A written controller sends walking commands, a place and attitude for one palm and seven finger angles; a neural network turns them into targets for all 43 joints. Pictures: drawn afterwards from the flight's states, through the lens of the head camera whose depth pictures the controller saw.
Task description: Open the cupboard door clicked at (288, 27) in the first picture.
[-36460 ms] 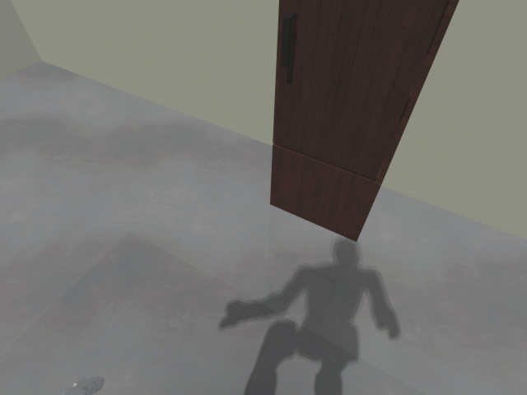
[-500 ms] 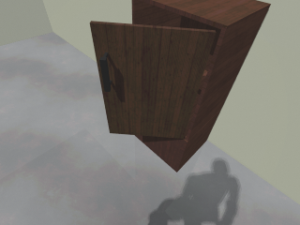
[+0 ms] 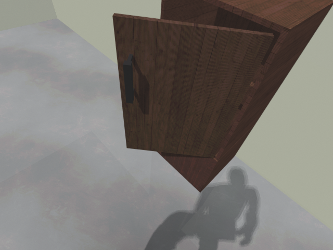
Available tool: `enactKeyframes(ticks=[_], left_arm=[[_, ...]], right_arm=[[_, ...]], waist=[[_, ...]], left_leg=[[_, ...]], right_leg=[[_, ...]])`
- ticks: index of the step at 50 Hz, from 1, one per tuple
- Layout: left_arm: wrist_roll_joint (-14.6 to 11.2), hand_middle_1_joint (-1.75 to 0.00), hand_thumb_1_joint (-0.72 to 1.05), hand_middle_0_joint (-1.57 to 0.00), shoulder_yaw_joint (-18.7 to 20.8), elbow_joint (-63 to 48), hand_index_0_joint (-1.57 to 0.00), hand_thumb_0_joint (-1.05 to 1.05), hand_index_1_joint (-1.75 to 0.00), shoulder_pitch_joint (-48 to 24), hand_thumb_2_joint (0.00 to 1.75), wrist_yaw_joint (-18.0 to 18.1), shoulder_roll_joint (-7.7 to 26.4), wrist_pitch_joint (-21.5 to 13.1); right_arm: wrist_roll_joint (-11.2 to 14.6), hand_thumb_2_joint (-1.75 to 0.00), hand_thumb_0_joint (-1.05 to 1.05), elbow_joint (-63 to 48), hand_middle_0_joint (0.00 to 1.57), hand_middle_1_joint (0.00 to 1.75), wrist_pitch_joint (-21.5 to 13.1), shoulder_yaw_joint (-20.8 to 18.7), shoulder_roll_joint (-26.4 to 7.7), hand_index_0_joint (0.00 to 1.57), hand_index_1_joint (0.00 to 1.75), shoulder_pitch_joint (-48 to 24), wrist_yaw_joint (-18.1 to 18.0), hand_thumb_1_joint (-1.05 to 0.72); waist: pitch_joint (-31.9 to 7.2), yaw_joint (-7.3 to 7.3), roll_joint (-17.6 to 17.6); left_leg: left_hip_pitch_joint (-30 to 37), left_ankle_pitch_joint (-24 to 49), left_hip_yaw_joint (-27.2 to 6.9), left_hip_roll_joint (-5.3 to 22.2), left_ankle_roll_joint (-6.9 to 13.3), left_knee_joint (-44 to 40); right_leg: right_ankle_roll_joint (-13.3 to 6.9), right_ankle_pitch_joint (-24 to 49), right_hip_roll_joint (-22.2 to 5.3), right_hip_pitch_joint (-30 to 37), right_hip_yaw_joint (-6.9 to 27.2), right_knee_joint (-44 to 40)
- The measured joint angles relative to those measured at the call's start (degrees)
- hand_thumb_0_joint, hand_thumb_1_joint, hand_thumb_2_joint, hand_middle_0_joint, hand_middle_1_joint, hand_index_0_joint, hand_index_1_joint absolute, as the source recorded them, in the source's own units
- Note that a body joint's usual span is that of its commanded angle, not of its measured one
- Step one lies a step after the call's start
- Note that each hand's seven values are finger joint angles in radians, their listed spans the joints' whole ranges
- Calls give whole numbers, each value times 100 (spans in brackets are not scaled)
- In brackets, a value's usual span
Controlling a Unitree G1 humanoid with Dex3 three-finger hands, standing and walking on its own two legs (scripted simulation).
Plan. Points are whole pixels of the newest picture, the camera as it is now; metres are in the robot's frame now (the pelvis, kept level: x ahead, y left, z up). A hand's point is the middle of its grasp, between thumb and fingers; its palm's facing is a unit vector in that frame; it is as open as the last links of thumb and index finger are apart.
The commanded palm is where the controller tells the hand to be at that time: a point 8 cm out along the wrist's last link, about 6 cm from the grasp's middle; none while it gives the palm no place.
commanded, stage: come to a stop and stand still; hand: left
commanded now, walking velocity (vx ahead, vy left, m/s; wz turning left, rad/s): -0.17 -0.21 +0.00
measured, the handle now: (130, 79) +0.56 +0.16 +0.09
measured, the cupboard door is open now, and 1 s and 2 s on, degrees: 41 41 41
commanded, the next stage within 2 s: look again from close up in 0.92 s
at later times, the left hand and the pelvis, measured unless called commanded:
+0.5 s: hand out of the picture +0.08 +0.16 -0.16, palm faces +0.07 -0.98 -0.19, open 7.3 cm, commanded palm none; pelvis +0.01 -0.02 +0.01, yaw +1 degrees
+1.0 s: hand out of the picture +0.00 +0.19 -0.15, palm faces +0.02 -0.96 -0.28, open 7.4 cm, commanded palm none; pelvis +0.01 +0.00 +0.01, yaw +0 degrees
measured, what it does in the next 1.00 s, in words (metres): steps on the spot: right foot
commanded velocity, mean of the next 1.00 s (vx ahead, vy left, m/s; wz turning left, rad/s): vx -0.03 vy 0.01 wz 0.00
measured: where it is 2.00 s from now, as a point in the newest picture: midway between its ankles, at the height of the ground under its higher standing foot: outside the picture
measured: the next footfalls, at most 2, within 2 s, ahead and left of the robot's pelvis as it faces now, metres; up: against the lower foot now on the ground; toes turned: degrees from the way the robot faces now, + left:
right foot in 0.22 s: +0.10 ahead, -0.12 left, +0.00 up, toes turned -2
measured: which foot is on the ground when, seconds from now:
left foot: down 0.00-1.00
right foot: up 0.00-0.20, down 0.22-1.00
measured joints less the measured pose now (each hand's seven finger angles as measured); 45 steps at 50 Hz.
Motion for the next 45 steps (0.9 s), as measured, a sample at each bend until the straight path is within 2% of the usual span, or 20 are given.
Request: enactKeyframes(ticks=[1,3,6,9,11,12,15,19,21,23,26,29,31,35,45], left_arm=[[-4,-30,91,-20,9,-3,-20,1,-30,-110,90,17,38,24],[-25,-30,91,-20,18,-55,-20,1,-30,-352,90,37,77,50],[-62,-30,91,-20,11,-221,-19,1,-30,-689,90,46,67,76],[-57,-30,92,-20,30,-362,-19,1,-30,-911,90,72,73,92],[-52,-30,93,-20,37,-474,-19,1,-30,-950,90,64,137,48],[-45,-30,93,-20,39,-480,-19,1,-30,-987,90,77,138,23],[-48,-30,92,-20,-31,-477,-19,1,-30,-1070,90,90,76,22],[-44,-30,92,-20,-67,-530,-20,0,-30,-1170,90,134,-2,4],[-56,-30,92,-20,-73,-553,-20,0,-30,-1199,90,142,-12,-4],[-84,-30,92,-20,-57,-538,-20,0,-30,-1235,90,144,14,19],[-95,-30,93,-20,-30,-499,-20,0,-30,-1246,90,143,50,115],[-91,-30,93,-21,-81,-455,-20,0,-30,-1179,90,172,50,79],[-91,-30,92,-21,-177,-414,-20,0,-30,-1014,90,202,39,-10],[-65,-30,92,-21,-237,-221,-20,0,-30,-712,90,147,46,72],[-70,-30,91,-20,-236,-30,-20,0,-30,-466,90,107,84,-2]], right_arm=[[-9,-90,0,26,19,30,7,25,61,20,30,-15,-41,-91],[-9,-90,0,113,20,30,33,56,114,20,30,-24,-134,-93],[2,-90,1,219,20,30,101,109,119,20,30,-54,-182,-94],[7,-90,1,251,20,30,216,80,85,20,30,-120,-190,-94],[30,-90,1,220,20,30,273,43,69,20,30,-134,-175,-94],[51,-90,1,211,20,30,304,23,42,20,30,-177,-162,-94],[90,-90,1,155,20,30,411,-43,-40,20,30,-260,-126,-93],[117,-90,0,164,20,30,443,-58,-56,20,30,-268,-107,-92],[125,-90,0,187,20,30,431,-42,-50,20,30,-246,-102,-92],[118,-90,0,234,20,30,401,-17,-2,20,30,-242,-109,-92],[83,-90,0,248,20,30,377,21,32,20,30,-156,-97,-93],[86,-90,0,226,20,30,374,58,-6,20,30,-105,-72,-93],[92,-90,1,80,20,30,384,59,-99,20,30,-99,-32,-92],[53,-90,0,-200,20,30,280,62,-198,20,30,72,1,-92],[59,-90,1,-26,20,30,223,188,-284,20,30,186,11,-92]], waist=[[15,-20,-34],[43,-49,-33],[93,-64,71],[130,-93,196],[122,-90,162],[141,-77,198],[154,-194,397],[108,-180,428],[75,-142,392],[94,-104,263],[68,-31,171],[76,20,236],[66,-32,361],[-89,-167,539],[-158,-55,747]], left_leg=[[60,-30,14,-34,10,-75],[212,46,-3,-88,-1,-325],[372,162,-57,-100,3,-571],[403,94,-80,-49,-53,-493],[332,-51,-26,-75,-116,-258],[281,-141,-4,-43,-151,-106],[168,-727,-182,-28,-146,281],[201,-1140,-285,-129,-163,674],[452,-956,-250,-169,-187,241],[655,-371,-201,-237,-76,-201],[774,-233,-138,-281,21,-438],[766,-194,-131,-275,36,-505],[637,-308,-126,-260,24,-267],[638,-374,-69,-369,154,-183],[941,-151,19,-500,197,-727]], right_leg=[[0,84,17,-227,34,354],[59,352,44,-478,42,463],[164,573,114,-495,12,-165],[197,880,195,-244,-51,-1033],[168,1427,178,31,19,-1736],[111,1526,207,17,55,-1742],[-42,1351,287,-8,-44,-1596],[-99,1433,322,61,-127,-1784],[-88,1482,335,62,-138,-1832],[-53,1502,294,77,-100,-1829],[7,1640,269,172,-38,-2046],[30,1769,278,206,-38,-2206],[24,1750,286,130,-28,-2104],[52,1570,180,48,42,-1850],[140,1678,89,191,155,-2092]])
